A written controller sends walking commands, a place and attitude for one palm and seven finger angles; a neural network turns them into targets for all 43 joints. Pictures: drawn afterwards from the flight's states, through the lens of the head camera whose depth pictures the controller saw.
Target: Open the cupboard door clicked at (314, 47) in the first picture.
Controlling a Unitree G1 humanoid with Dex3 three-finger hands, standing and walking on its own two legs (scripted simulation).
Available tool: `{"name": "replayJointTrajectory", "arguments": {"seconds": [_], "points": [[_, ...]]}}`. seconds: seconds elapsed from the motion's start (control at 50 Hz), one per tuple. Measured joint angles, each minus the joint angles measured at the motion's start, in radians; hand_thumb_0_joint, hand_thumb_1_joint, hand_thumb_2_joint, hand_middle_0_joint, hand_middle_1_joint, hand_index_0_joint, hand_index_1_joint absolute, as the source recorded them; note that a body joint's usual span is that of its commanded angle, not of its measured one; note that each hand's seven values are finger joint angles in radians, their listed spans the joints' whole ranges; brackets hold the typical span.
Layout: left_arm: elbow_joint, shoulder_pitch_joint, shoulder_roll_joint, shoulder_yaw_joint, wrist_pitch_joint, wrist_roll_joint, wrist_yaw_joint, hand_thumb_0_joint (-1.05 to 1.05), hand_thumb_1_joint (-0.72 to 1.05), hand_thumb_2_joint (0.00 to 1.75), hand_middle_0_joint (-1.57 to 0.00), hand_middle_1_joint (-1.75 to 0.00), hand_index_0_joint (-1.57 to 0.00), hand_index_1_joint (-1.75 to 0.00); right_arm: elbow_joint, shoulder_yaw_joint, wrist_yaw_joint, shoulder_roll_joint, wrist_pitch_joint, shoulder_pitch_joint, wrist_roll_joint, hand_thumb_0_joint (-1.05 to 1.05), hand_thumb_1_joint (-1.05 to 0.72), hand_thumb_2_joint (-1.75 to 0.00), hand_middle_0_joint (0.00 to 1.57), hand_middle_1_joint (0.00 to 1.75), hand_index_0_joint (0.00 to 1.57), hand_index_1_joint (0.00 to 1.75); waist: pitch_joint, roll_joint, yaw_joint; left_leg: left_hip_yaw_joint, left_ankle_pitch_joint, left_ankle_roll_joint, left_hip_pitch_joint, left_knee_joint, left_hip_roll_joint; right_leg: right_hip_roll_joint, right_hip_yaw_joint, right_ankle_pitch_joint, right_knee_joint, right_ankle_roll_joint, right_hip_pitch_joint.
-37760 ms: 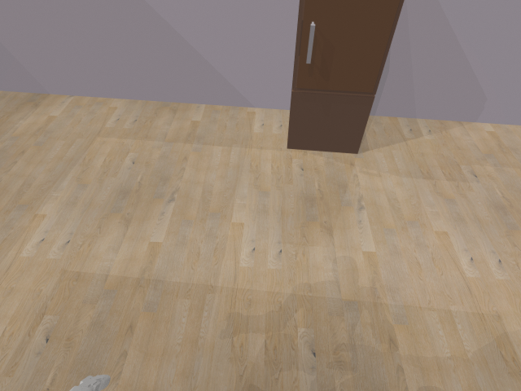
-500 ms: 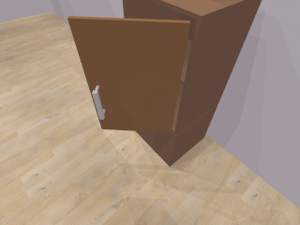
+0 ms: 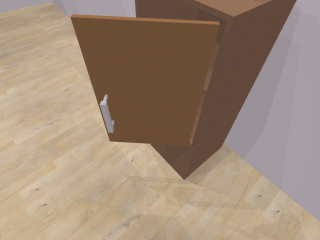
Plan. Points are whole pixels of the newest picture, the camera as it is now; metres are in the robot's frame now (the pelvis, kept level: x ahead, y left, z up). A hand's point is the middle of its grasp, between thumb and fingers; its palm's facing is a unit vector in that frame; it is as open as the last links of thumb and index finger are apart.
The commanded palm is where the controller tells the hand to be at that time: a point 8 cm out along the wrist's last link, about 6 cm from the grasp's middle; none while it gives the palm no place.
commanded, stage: come to a stop and stand still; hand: left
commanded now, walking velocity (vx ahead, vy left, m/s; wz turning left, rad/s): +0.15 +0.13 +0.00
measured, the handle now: (108, 114) +0.56 +0.23 -0.11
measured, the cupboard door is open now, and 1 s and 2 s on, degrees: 47 47 47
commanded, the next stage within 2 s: look again from close up in 1.44 s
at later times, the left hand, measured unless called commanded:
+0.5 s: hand out of the picture +0.04 +0.20 -0.18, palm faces +0.06 -0.98 -0.19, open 7.4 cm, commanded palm none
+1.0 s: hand out of the picture +0.03 +0.20 -0.18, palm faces -0.01 -0.98 -0.19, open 7.4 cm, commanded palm none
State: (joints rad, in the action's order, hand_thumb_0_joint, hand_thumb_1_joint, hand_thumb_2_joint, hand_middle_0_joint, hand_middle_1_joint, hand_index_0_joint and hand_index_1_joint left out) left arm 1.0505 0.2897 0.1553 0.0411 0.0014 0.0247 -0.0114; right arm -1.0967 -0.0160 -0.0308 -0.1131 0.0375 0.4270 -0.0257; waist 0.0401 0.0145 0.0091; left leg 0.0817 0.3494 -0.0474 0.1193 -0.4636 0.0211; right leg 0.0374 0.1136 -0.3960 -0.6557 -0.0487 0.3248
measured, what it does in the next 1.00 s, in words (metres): steps on the spot: left foot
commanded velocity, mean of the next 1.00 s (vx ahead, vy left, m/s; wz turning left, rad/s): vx -0.06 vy -0.03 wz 0.00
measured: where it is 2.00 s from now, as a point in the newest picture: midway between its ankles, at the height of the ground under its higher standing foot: outside the picture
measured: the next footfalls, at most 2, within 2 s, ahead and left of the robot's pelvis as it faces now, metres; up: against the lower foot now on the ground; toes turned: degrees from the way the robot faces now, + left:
left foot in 0.26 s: +0.11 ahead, +0.15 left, +0.00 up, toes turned +4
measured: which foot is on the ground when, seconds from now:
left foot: down 0.00-0.04, up 0.06-0.24, down 0.26-1.00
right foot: down 0.00-1.00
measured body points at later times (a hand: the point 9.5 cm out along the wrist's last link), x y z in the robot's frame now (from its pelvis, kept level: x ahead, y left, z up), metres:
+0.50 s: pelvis +0.04 +0.02 +0.00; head +0.08 +0.03 +0.44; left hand +0.04 +0.25 -0.16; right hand +0.11 -0.21 -0.15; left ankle +0.07 +0.15 -0.74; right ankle +0.03 -0.09 -0.74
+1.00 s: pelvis +0.03 +0.03 +0.00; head +0.04 +0.03 +0.45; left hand +0.04 +0.25 -0.16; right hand +0.03 -0.20 -0.16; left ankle +0.07 +0.15 -0.74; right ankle +0.03 -0.09 -0.74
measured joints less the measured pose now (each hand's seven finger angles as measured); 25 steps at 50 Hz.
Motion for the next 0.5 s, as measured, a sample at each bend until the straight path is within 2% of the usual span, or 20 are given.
{"name": "replayJointTrajectory", "arguments": {"seconds": [0.04, 0.1, 0.14, 0.18, 0.22, 0.24, 0.26, 0.32, 0.38, 0.44, 0.5], "points": [[-0.017, -0.011, 0.008, 0.004, 0.022, -0.002, 0.001, 0.02, 0.93, 0.90, -0.20, -0.30, -0.20, -0.30, -0.005, -0.001, 0.003, 0.006, -0.002, 0.012, 0.009, 0.00, -0.90, -0.90, 0.20, 0.30, 0.20, 0.30, 0.005, -0.001, -0.007, 0.003, 0.041, 0.004, 0.016, -0.067, 0.010, 0.007, 0.003, 0.125, 0.084, -0.010, -0.030], [-0.026, -0.025, -0.003, 0.006, 0.045, -0.006, -0.006, 0.01, 0.93, 0.90, -0.20, -0.30, -0.20, -0.30, -0.021, 0.009, 0.008, -0.002, -0.025, -0.004, 0.011, 0.00, -0.90, -0.90, 0.20, 0.30, 0.20, 0.30, 0.007, -0.035, -0.010, -0.011, 0.144, 0.022, 0.131, -0.358, -0.007, 0.012, 0.036, 0.088, 0.054, 0.008, -0.058], [-0.030, -0.017, -0.009, 0.006, 0.043, -0.005, -0.017, 0.01, 0.92, 0.90, -0.20, -0.30, -0.20, -0.30, -0.020, 0.017, 0.010, -0.008, -0.043, -0.036, 0.012, 0.00, -0.90, -0.90, 0.20, 0.30, 0.20, 0.30, 0.000, -0.034, -0.017, -0.013, 0.160, 0.035, 0.207, -0.473, -0.020, 0.018, 0.042, 0.077, 0.085, 0.020, -0.090], [-0.028, -0.007, -0.008, 0.005, 0.029, 0.001, -0.025, 0.01, 0.92, 0.90, -0.20, -0.30, -0.20, -0.30, -0.001, 0.026, 0.013, -0.009, -0.048, -0.077, 0.015, 0.01, -0.90, -0.90, 0.20, 0.30, 0.20, 0.30, -0.002, -0.012, -0.019, -0.009, 0.129, 0.045, 0.241, -0.423, -0.041, 0.029, 0.034, 0.085, 0.109, 0.034, -0.109], [-0.022, 0.000, -0.006, 0.001, 0.011, 0.000, -0.025, 0.00, 0.91, 0.90, -0.20, -0.30, -0.20, -0.30, 0.028, 0.030, 0.012, -0.007, -0.038, -0.113, 0.015, 0.01, -0.91, -0.90, 0.20, 0.30, 0.20, 0.30, 0.000, 0.012, -0.016, -0.006, -0.014, 0.058, 0.231, -0.268, -0.059, 0.039, 0.021, 0.076, 0.094, 0.046, -0.108], [-0.020, 0.003, -0.009, -0.003, 0.001, -0.002, -0.024, 0.00, 0.91, 0.90, -0.20, -0.30, -0.20, -0.30, 0.038, 0.032, 0.005, -0.016, -0.033, -0.123, 0.010, 0.01, -0.92, -0.90, 0.20, 0.30, 0.20, 0.30, 0.002, 0.010, -0.015, -0.013, -0.099, 0.061, 0.215, -0.183, -0.070, 0.038, 0.017, 0.060, 0.068, 0.053, -0.101], [-0.018, 0.007, -0.015, -0.007, -0.010, -0.005, -0.022, 0.00, 0.91, 0.90, -0.20, -0.30, -0.20, -0.30, 0.048, 0.037, 0.002, -0.029, -0.024, -0.128, 0.010, 0.02, -0.93, -0.90, 0.20, 0.30, 0.20, 0.30, 0.002, -0.002, -0.016, -0.022, -0.129, 0.056, 0.201, -0.141, -0.082, 0.030, 0.016, 0.040, 0.037, 0.060, -0.091], [-0.008, 0.005, -0.008, -0.007, -0.035, -0.013, -0.021, 0.01, 0.91, 0.90, -0.20, -0.30, -0.20, -0.30, 0.049, 0.040, -0.004, -0.027, -0.026, -0.157, 0.005, 0.02, -0.93, -0.90, 0.20, 0.30, 0.20, 0.30, -0.001, 0.029, -0.022, -0.002, -0.066, 0.046, 0.202, -0.161, -0.064, 0.036, -0.028, -0.022, -0.006, 0.056, -0.073], [-0.012, -0.008, 0.000, -0.009, -0.033, -0.011, -0.020, 0.01, 0.91, 0.90, -0.20, -0.30, -0.20, -0.30, 0.056, 0.038, -0.014, -0.024, -0.026, -0.186, 0.004, 0.02, -0.94, -0.90, 0.20, 0.30, 0.20, 0.30, 0.008, 0.046, -0.027, 0.002, -0.085, 0.045, 0.196, -0.121, -0.048, 0.029, -0.055, 0.022, 0.022, 0.049, -0.070], [-0.016, -0.015, -0.002, -0.012, -0.021, -0.011, -0.020, 0.01, 0.91, 0.90, -0.20, -0.30, -0.20, -0.30, 0.065, 0.042, -0.017, -0.033, -0.031, -0.223, 0.009, 0.01, -0.94, -0.90, 0.20, 0.30, 0.20, 0.30, 0.025, 0.025, -0.033, -0.002, -0.106, 0.048, 0.194, -0.094, -0.058, 0.015, -0.055, 0.053, 0.065, 0.061, -0.079], [-0.025, -0.008, 0.000, -0.014, -0.018, -0.006, -0.018, 0.01, 0.91, 0.90, -0.20, -0.30, -0.20, -0.30, 0.083, 0.049, -0.014, -0.037, -0.039, -0.257, 0.012, 0.01, -0.93, -0.90, 0.20, 0.30, 0.20, 0.30, 0.029, 0.008, -0.029, 0.003, -0.117, 0.057, 0.197, -0.084, -0.074, -0.001, -0.060, 0.070, 0.083, 0.054, -0.074]]}}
